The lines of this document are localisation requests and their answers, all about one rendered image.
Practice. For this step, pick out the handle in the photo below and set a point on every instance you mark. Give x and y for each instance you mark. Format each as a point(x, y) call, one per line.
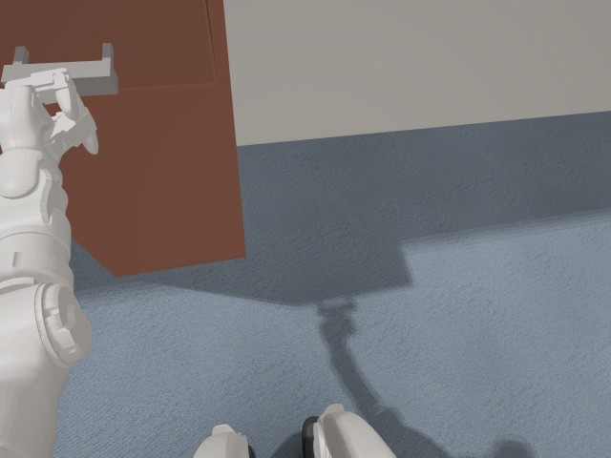
point(89, 77)

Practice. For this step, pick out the right robot thigh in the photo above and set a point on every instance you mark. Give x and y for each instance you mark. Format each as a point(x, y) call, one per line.
point(344, 434)

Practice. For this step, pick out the cabinet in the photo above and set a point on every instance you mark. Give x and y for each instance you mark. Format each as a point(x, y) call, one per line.
point(164, 189)

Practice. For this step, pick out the drawer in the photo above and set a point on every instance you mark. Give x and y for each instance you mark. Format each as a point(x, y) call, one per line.
point(155, 42)

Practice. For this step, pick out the robot left shin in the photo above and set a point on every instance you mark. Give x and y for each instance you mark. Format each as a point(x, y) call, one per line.
point(222, 428)

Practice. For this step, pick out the robot left hand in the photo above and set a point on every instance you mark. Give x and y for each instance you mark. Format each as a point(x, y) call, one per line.
point(26, 124)

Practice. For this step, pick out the robot left upper arm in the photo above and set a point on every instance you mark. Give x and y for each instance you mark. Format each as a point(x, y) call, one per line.
point(43, 332)

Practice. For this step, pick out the left robot forearm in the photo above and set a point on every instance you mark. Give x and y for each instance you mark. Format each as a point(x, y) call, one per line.
point(35, 234)

